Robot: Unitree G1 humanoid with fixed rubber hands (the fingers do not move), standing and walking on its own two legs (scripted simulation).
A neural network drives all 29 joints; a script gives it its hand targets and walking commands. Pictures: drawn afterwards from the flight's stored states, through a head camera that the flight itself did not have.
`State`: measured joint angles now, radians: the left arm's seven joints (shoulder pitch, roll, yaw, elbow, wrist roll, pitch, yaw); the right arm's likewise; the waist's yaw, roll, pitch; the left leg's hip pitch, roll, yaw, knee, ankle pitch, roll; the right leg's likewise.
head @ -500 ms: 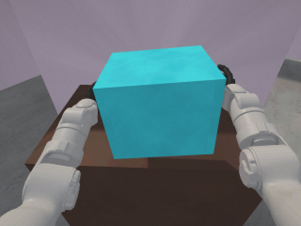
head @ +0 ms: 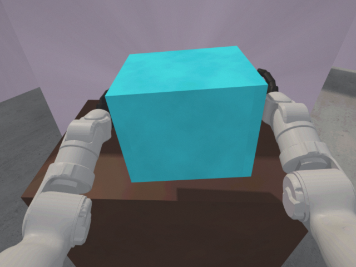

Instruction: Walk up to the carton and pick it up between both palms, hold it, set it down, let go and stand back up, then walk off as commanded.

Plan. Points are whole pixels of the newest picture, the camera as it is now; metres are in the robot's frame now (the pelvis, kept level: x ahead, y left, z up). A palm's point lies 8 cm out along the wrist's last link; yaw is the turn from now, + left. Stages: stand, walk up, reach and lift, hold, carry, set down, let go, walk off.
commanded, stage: hold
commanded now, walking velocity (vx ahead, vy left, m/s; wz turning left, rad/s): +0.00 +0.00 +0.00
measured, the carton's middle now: (186, 111) +0.44 +0.02 +0.18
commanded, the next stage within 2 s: none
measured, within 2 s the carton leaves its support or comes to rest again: neither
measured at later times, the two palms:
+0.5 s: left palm (102, 117) +0.36 +0.20 +0.21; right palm (277, 99) +0.39 -0.17 +0.25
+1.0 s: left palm (103, 117) +0.36 +0.20 +0.21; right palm (277, 100) +0.39 -0.18 +0.24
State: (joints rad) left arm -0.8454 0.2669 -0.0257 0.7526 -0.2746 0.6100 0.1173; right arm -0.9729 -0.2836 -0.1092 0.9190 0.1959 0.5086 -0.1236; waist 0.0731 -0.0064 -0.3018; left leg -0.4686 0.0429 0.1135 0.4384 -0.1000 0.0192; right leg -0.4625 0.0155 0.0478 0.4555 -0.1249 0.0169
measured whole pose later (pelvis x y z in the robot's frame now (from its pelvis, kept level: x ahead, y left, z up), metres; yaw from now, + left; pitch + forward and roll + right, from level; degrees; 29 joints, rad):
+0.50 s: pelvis -0.01 +0.00 +0.00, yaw +0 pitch +6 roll +0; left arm -0.85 0.27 -0.02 0.73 -0.27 0.69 0.11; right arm -0.97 -0.28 -0.11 0.90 0.20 0.58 -0.13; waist 0.04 -0.01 -0.33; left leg -0.46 0.04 0.11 0.44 -0.09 0.02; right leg -0.45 0.02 0.05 0.44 -0.11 0.02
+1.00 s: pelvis -0.01 +0.00 +0.00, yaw +0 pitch +6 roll +0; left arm -0.85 0.27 -0.01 0.73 -0.26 0.69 0.11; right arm -0.98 -0.29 -0.11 0.90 0.20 0.58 -0.13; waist 0.04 -0.01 -0.31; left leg -0.46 0.04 0.11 0.44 -0.09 0.03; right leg -0.45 0.02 0.05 0.44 -0.11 0.02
